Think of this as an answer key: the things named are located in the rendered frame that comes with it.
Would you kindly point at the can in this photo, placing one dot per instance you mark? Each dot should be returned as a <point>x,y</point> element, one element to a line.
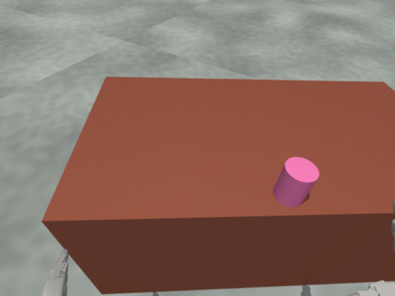
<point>295,181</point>

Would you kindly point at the left robot hand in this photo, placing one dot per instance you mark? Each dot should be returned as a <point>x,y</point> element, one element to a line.
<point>57,284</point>

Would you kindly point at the right robot hand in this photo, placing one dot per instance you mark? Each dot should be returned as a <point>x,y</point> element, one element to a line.
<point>380,288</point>

